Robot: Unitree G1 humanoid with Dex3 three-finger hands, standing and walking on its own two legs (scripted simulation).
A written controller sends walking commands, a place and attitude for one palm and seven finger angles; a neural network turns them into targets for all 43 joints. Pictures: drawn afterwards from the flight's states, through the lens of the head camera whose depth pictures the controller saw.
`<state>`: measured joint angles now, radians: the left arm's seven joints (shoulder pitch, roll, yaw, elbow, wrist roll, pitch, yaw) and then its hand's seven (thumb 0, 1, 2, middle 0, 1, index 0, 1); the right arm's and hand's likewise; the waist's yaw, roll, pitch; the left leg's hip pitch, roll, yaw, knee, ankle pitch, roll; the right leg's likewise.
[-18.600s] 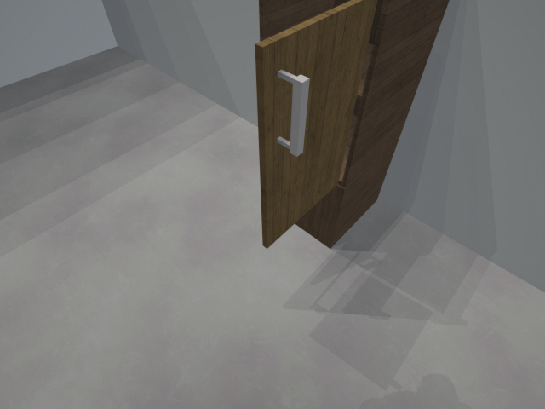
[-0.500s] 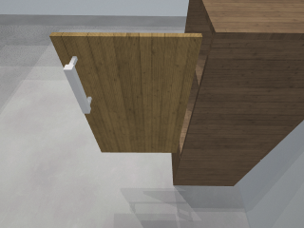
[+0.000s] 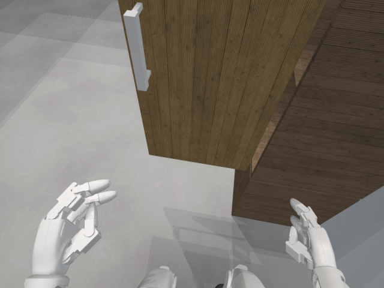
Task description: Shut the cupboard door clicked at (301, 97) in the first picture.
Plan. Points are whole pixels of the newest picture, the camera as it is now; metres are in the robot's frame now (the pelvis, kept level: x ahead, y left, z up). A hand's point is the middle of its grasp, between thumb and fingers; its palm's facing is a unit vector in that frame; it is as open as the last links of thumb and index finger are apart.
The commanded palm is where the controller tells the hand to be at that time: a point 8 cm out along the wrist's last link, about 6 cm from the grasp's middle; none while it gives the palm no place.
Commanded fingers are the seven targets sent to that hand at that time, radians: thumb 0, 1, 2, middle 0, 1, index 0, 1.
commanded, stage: raise the hand and make a fist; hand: left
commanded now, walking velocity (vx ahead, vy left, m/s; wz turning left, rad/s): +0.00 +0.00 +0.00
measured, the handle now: (140, 50) +0.53 +0.19 +0.18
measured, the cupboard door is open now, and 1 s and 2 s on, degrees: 91 91 91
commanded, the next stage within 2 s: bring the fist close to the handle in 1.36 s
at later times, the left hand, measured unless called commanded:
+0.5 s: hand (108, 188) +0.24 +0.18 +0.12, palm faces -0.07 -1.00 -0.06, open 3.4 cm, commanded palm +0.21 +0.24 +0.14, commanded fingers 0.00 0.90 0.90 -1.17 -1.36 -1.17 -1.36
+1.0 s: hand (83, 138) +0.28 +0.21 +0.20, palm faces +0.03 -1.00 -0.09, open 3.1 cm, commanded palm +0.25 +0.25 +0.19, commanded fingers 0.00 0.90 0.90 -1.30 -1.50 -1.30 -1.50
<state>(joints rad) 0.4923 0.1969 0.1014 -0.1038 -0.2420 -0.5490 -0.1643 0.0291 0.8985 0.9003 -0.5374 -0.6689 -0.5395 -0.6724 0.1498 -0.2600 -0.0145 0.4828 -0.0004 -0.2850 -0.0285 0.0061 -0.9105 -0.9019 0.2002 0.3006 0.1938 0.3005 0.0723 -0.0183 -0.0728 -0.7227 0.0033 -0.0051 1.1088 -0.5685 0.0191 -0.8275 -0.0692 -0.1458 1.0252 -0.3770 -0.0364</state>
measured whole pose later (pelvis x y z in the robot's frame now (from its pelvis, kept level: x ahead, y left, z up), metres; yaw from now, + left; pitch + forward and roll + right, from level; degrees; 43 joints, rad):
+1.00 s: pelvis +0.05 +0.01 +0.06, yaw -1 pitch +1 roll -1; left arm 0.25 0.29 0.23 -0.24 -0.29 -0.01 -0.22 0.02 0.89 0.90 -1.29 -1.49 -1.30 -1.49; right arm 0.26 -0.22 0.08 0.58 0.04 -0.26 -0.09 0.01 -0.91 -0.90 0.21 0.30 0.20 0.30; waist 0.06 0.04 -0.04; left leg -0.22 0.00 0.02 0.63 -0.42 0.03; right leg -0.35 -0.04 -0.12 0.60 -0.26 -0.01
